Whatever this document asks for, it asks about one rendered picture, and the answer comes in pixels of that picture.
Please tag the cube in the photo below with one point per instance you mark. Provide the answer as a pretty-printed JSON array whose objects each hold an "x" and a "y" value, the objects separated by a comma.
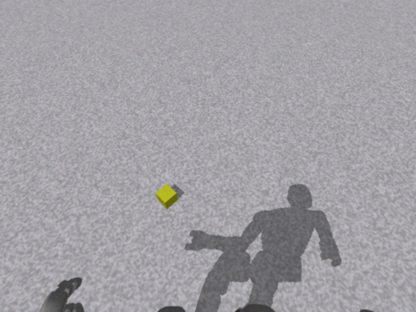
[{"x": 167, "y": 196}]

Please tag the left robot hand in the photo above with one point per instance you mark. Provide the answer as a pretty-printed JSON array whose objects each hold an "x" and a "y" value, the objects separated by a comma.
[{"x": 56, "y": 300}]

